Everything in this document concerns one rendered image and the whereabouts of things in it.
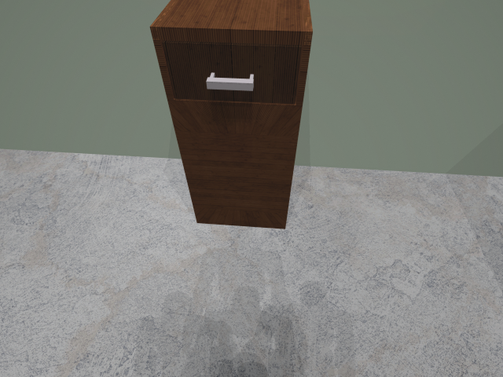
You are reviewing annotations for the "cabinet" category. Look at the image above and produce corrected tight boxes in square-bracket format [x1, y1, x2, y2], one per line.
[150, 0, 313, 229]

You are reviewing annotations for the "handle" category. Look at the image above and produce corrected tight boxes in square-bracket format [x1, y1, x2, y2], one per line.
[206, 73, 254, 91]

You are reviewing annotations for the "drawer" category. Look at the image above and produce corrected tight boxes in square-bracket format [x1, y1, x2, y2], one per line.
[162, 41, 302, 104]

